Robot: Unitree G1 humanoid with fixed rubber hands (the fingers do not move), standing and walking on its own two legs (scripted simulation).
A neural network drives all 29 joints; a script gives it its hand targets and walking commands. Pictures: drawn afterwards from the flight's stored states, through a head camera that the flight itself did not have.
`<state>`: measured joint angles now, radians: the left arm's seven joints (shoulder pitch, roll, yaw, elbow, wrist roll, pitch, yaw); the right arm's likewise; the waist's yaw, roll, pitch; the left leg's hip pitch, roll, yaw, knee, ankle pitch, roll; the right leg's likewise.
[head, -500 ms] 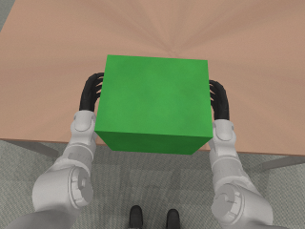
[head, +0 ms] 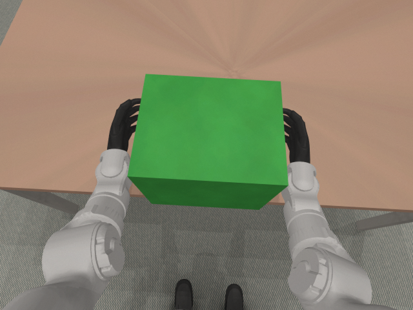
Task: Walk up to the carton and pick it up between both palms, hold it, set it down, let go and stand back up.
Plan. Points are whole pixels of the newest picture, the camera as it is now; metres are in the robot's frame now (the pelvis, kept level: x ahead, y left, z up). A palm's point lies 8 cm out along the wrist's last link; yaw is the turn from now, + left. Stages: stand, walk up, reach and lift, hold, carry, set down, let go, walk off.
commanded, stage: reach and lift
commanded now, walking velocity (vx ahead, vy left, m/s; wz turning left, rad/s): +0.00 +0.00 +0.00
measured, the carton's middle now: (208, 149) +0.44 +0.00 -0.06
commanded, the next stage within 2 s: none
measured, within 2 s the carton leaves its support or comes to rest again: leaves its support in 0.70 s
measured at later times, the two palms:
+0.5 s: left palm (123, 152) +0.42 +0.16 -0.02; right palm (303, 167) +0.38 -0.18 -0.02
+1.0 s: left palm (108, 150) +0.40 +0.17 +0.03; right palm (312, 160) +0.37 -0.18 +0.03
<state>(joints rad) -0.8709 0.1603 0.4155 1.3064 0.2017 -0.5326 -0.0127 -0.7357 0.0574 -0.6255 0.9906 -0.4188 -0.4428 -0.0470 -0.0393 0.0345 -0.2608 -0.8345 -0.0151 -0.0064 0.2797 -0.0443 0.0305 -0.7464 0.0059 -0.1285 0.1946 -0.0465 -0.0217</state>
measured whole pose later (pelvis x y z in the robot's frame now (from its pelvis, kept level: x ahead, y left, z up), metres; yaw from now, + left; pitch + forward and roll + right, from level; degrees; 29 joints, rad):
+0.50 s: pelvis -0.02 +0.00 -0.01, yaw -1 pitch +35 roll -2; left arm -0.88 0.18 0.25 1.44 0.04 -0.57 0.01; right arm -0.70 0.01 -0.54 1.14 -0.34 -0.52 -0.10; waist -0.04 0.01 -0.34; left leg -0.90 -0.01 0.00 0.34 -0.05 0.03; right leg -0.82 0.01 -0.12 0.27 -0.06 -0.02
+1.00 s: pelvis -0.01 +0.00 +0.00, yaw +1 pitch +23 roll -2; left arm -0.79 0.22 -0.11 1.35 -0.25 -0.32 0.06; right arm -0.63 -0.03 -0.20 1.00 -0.02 -0.17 -0.15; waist -0.06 0.04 -0.34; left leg -0.75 -0.01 -0.02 0.53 -0.18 0.03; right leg -0.66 0.00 -0.14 0.46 -0.20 -0.03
